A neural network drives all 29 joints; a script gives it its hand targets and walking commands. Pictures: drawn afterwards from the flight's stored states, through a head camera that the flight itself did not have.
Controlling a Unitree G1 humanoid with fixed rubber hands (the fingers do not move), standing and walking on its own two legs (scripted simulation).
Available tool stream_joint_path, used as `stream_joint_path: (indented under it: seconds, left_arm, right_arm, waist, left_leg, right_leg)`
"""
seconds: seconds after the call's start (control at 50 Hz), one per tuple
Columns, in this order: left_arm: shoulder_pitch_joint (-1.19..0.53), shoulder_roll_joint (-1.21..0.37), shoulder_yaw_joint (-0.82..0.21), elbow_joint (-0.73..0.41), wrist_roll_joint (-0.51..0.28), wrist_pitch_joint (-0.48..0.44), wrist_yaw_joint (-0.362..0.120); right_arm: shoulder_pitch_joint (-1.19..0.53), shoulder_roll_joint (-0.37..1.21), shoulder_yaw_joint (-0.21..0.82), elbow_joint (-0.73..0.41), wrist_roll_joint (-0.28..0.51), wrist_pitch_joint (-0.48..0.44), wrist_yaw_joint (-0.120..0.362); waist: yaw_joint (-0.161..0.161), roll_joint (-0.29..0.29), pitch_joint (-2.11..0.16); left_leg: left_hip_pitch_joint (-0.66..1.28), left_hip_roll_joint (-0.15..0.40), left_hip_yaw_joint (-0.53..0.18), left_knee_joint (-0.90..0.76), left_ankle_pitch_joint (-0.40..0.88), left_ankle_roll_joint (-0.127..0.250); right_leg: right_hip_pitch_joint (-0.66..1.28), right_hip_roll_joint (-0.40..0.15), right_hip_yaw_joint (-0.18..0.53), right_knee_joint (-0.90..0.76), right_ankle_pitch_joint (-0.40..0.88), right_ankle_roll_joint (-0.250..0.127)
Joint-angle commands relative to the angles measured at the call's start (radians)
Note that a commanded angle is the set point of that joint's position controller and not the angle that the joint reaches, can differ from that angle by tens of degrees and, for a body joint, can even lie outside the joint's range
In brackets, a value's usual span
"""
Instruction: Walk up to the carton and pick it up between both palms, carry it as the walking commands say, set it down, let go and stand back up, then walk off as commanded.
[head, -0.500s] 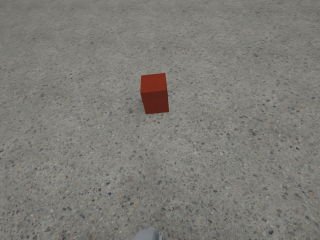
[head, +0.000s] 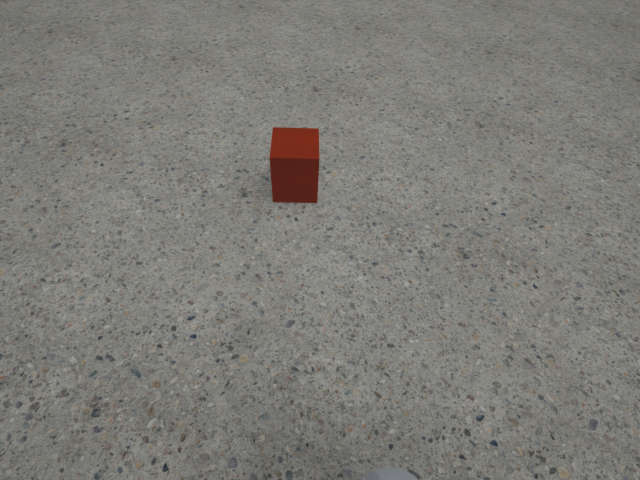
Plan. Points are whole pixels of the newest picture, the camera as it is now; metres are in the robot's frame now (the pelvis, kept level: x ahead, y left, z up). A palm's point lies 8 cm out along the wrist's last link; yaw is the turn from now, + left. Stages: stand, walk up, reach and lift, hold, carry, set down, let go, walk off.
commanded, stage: walk off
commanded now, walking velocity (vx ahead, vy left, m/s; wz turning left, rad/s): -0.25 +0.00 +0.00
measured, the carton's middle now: (295, 165) +1.43 +0.11 -0.64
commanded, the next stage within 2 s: stand in 1.10 s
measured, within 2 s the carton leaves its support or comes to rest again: neither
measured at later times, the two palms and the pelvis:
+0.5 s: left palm out of the picture -0.09 +0.22 -0.12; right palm out of the picture -0.11 -0.30 -0.14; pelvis -0.17 -0.03 +0.00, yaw +2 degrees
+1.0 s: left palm out of the picture -0.28 +0.22 -0.13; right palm out of the picture -0.26 -0.29 -0.15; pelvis -0.35 -0.04 -0.01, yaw -1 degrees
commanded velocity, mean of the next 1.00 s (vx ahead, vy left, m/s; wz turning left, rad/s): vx -0.25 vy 0.00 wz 0.00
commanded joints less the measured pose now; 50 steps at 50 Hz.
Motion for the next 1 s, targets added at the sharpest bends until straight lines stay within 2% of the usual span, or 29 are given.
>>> stream_joint_path:
  seconds: [0.0, 0.08, 0.12, 0.14, 0.16, 0.18, 0.2, 0.22, 0.24, 0.26, 0.28, 0.34, 0.4, 0.5, 0.52, 0.54, 0.56, 0.58, 0.6, 0.62, 0.64, 0.68, 0.8, 0.86, 0.9, 0.92, 0.94, 0.96, 0.98]
  left_arm:
    - [-0.024, 0.071, 0.005, -0.078, 0.001, -0.019, 0.008]
    - [0.056, 0.040, -0.011, -0.052, -0.027, -0.019, 0.013]
    - [0.156, 0.044, -0.011, -0.016, -0.031, -0.025, 0.011]
    - [0.169, 0.074, -0.009, -0.012, -0.022, -0.033, 0.011]
    - [0.172, 0.191, 0.019, -0.019, -0.014, -0.036, 0.013]
    - [0.116, 0.213, 0.009, -0.052, -0.008, -0.042, 0.016]
    - [0.131, 0.203, 0.015, -0.056, 0.007, -0.047, 0.020]
    - [0.050, 0.123, 0.003, -0.065, 0.025, -0.048, 0.013]
    - [-0.047, 0.105, -0.003, -0.094, 0.019, -0.050, 0.015]
    - [-0.125, 0.125, -0.004, -0.131, 0.018, -0.047, 0.023]
    - [-0.127, 0.137, 0.000, -0.143, 0.008, -0.046, 0.026]
    - [-0.051, 0.112, -0.001, -0.115, -0.005, -0.049, 0.024]
    - [0.019, 0.105, -0.006, -0.088, 0.001, -0.052, 0.029]
    - [0.011, 0.158, 0.007, -0.061, -0.004, -0.034, 0.016]
    - [0.012, 0.169, 0.013, -0.055, -0.012, -0.030, 0.014]
    - [0.029, 0.165, 0.016, -0.051, -0.016, -0.029, 0.009]
    - [0.051, 0.113, 0.010, -0.068, -0.025, -0.032, 0.005]
    - [0.025, 0.065, 0.001, -0.092, -0.016, -0.030, 0.015]
    - [-0.016, 0.091, 0.016, -0.083, 0.002, -0.020, 0.022]
    - [-0.054, 0.059, -0.002, -0.115, 0.008, -0.016, 0.019]
    - [-0.066, 0.061, -0.001, -0.095, -0.001, -0.017, 0.009]
    - [-0.022, 0.075, 0.014, -0.074, -0.006, -0.015, -0.006]
    - [-0.029, 0.069, 0.004, -0.083, 0.002, -0.021, 0.008]
    - [0.038, 0.046, -0.010, -0.062, -0.022, -0.022, 0.011]
    - [0.117, 0.039, -0.013, -0.029, -0.031, -0.027, 0.010]
    - [0.157, 0.062, -0.010, -0.019, -0.025, -0.036, 0.009]
    - [0.158, 0.148, 0.005, -0.015, -0.013, -0.040, 0.011]
    - [0.111, 0.214, 0.013, -0.052, -0.016, -0.043, 0.013]
    - [0.161, 0.224, 0.013, -0.046, -0.003, -0.048, 0.018]
  right_arm:
    - [0.002, -0.185, -0.030, -0.056, 0.006, -0.018, -0.008]
    - [0.029, -0.208, -0.036, -0.026, -0.001, -0.008, 0.001]
    - [0.029, -0.230, -0.048, -0.018, 0.009, 0.008, 0.003]
    - [0.060, -0.217, -0.052, -0.013, 0.018, 0.011, 0.005]
    - [0.052, -0.162, -0.044, -0.048, 0.025, 0.010, 0.007]
    - [-0.048, -0.135, -0.038, -0.072, 0.009, 0.015, -0.009]
    - [-0.100, -0.132, -0.029, -0.096, 0.000, 0.022, -0.006]
    - [-0.092, -0.142, -0.032, -0.078, 0.004, 0.027, 0.010]
    - [-0.052, -0.139, -0.041, -0.044, 0.017, 0.029, 0.023]
    - [-0.005, -0.151, -0.047, -0.026, 0.026, 0.028, 0.029]
    - [0.004, -0.165, -0.052, -0.024, 0.026, 0.026, 0.030]
    - [-0.029, -0.161, -0.050, -0.030, 0.008, 0.018, 0.019]
    - [-0.029, -0.130, -0.041, -0.031, 0.014, 0.013, 0.012]
    - [0.120, -0.115, -0.039, 0.013, 0.033, 0.007, -0.001]
    - [0.166, -0.111, -0.038, 0.031, 0.037, 0.004, 0.001]
    - [0.185, -0.144, -0.045, 0.038, 0.035, -0.001, 0.001]
    - [0.183, -0.218, -0.061, 0.036, 0.022, -0.004, 0.001]
    - [0.094, -0.285, -0.062, -0.012, 0.028, -0.004, 0.006]
    - [0.037, -0.249, -0.051, -0.024, 0.000, -0.006, 0.008]
    - [-0.009, -0.256, -0.043, -0.047, -0.017, -0.019, 0.000]
    - [-0.045, -0.205, -0.047, -0.053, -0.019, -0.022, 0.003]
    - [-0.106, -0.173, -0.031, -0.090, -0.014, -0.017, -0.008]
    - [0.008, -0.199, -0.034, -0.053, 0.005, -0.019, -0.006]
    - [0.012, -0.207, -0.035, -0.036, -0.001, -0.014, 0.003]
    - [0.016, -0.221, -0.043, -0.025, 0.006, 0.002, 0.007]
    - [0.049, -0.228, -0.051, -0.015, 0.016, 0.007, 0.008]
    - [0.072, -0.192, -0.052, -0.027, 0.024, 0.008, 0.009]
    - [-0.006, -0.140, -0.039, -0.065, 0.014, 0.012, -0.004]
    - [-0.099, -0.135, -0.034, -0.093, 0.004, 0.018, -0.010]
  waist:
    - [-0.043, 0.278, -0.113]
    - [-0.042, 0.314, -0.173]
    - [0.002, 0.265, -0.187]
    - [0.005, 0.128, -0.180]
    - [-0.006, -0.241, -0.160]
    - [0.039, -0.232, -0.082]
    - [0.089, -0.188, -0.065]
    - [0.043, -0.102, -0.041]
    - [-0.005, -0.066, -0.064]
    - [-0.046, -0.080, -0.090]
    - [-0.048, -0.103, -0.116]
    - [-0.003, -0.118, -0.096]
    - [0.027, -0.127, -0.101]
    - [-0.012, -0.165, -0.163]
    - [-0.036, -0.119, -0.169]
    - [-0.046, -0.028, -0.151]
    - [-0.029, 0.226, -0.140]
    - [-0.023, 0.417, -0.098]
    - [-0.025, 0.282, -0.101]
    - [-0.046, 0.320, -0.050]
    - [-0.023, 0.232, -0.064]
    - [0.015, 0.258, -0.087]
    - [-0.048, 0.289, -0.111]
    - [-0.037, 0.311, -0.158]
    - [-0.008, 0.284, -0.174]
    - [0.008, 0.200, -0.173]
    - [-0.018, -0.087, -0.155]
    - [0.014, -0.277, -0.110]
    - [0.094, -0.181, -0.090]
  left_leg:
    - [0.127, 0.307, -0.305, -0.211, 0.497, 0.185]
    - [0.152, 0.292, -0.319, -0.211, 0.531, 0.151]
    - [0.075, 0.243, -0.245, -0.154, 0.467, 0.097]
    - [-0.004, 0.177, -0.178, -0.061, 0.332, 0.032]
    - [-0.249, 0.014, -0.034, 0.160, -0.097, -0.043]
    - [-0.280, -0.058, -0.085, 0.442, -0.388, -0.046]
    - [-0.210, -0.054, -0.203, 0.624, -0.368, -0.037]
    - [-0.186, -0.064, -0.242, 0.702, -0.306, -0.025]
    - [-0.195, -0.076, -0.235, 0.729, -0.227, -0.027]
    - [-0.217, -0.088, -0.208, 0.755, -0.198, -0.041]
    - [-0.227, -0.085, -0.199, 0.746, -0.194, -0.050]
    - [-0.256, -0.062, -0.182, 0.653, -0.231, -0.074]
    - [-0.233, -0.035, -0.155, 0.458, -0.281, -0.081]
    - [0.031, -0.018, -0.044, 0.024, -0.218, -0.053]
    - [0.117, -0.022, -0.028, -0.127, -0.082, -0.042]
    - [0.180, 0.005, -0.073, -0.243, 0.058, -0.029]
    - [0.182, 0.194, -0.294, -0.312, 0.086, 0.025]
    - [0.107, 0.410, -0.492, -0.323, 0.354, 0.125]
    - [-0.042, 0.403, -0.374, -0.271, 0.456, 0.178]
    - [-0.140, 0.383, -0.325, -0.260, 0.570, 0.209]
    - [-0.111, 0.293, -0.242, -0.254, 0.522, 0.170]
    - [-0.067, 0.217, -0.162, -0.236, 0.463, 0.126]
    - [0.138, 0.318, -0.317, -0.210, 0.519, 0.182]
    - [0.158, 0.299, -0.315, -0.195, 0.581, 0.156]
    - [0.106, 0.250, -0.256, -0.148, 0.545, 0.112]
    - [0.029, 0.204, -0.203, -0.088, 0.431, 0.054]
    - [-0.148, 0.072, -0.081, 0.090, 0.159, -0.019]
    - [-0.291, -0.058, -0.018, 0.348, -0.377, -0.050]
    - [-0.227, -0.055, -0.177, 0.573, -0.388, -0.041]
  right_leg:
    - [-0.026, -0.044, -0.047, -0.152, -0.064, 0.031]
    - [0.158, -0.067, -0.111, -0.501, -0.076, 0.009]
    - [0.336, -0.069, -0.132, -0.820, 0.154, -0.018]
    - [0.397, -0.128, -0.034, -0.953, 0.288, -0.023]
    - [0.468, -0.396, 0.270, -0.956, 0.538, -0.088]
    - [0.266, -0.504, 0.279, -0.903, 0.834, -0.208]
    - [0.114, -0.508, 0.218, -0.895, 0.812, -0.299]
    - [0.078, -0.436, 0.141, -0.888, 0.722, -0.274]
    - [0.130, -0.352, 0.061, -0.882, 0.676, -0.224]
    - [0.166, -0.320, 0.040, -0.881, 0.686, -0.204]
    - [0.204, -0.321, 0.030, -0.867, 0.701, -0.192]
    - [0.284, -0.364, 0.100, -0.840, 0.733, -0.240]
    - [0.366, -0.384, 0.147, -0.843, 0.738, -0.245]
    - [0.317, -0.376, 0.146, -0.852, 0.726, -0.202]
    - [0.265, -0.357, 0.116, -0.844, 0.674, -0.167]
    - [0.181, -0.312, 0.071, -0.808, 0.548, -0.105]
    - [0.076, -0.167, -0.060, -0.602, 0.329, -0.034]
    - [-0.082, -0.020, -0.175, -0.368, -0.154, -0.006]
    - [0.011, -0.031, -0.032, -0.109, -0.158, -0.028]
    - [0.032, -0.025, 0.009, 0.016, -0.125, -0.047]
    - [0.025, -0.020, 0.046, 0.061, -0.049, -0.048]
    - [-0.014, 0.008, 0.029, 0.115, 0.004, -0.015]
    - [-0.022, -0.051, -0.050, -0.182, -0.074, 0.027]
    - [0.121, -0.078, -0.103, -0.461, -0.092, 0.012]
    - [0.283, -0.063, -0.134, -0.749, 0.080, -0.013]
    - [0.381, -0.092, -0.089, -0.925, 0.279, -0.016]
    - [0.450, -0.276, 0.138, -0.953, 0.459, -0.043]
    - [0.346, -0.480, 0.286, -0.905, 0.822, -0.151]
    - [0.198, -0.500, 0.215, -0.871, 0.923, -0.273]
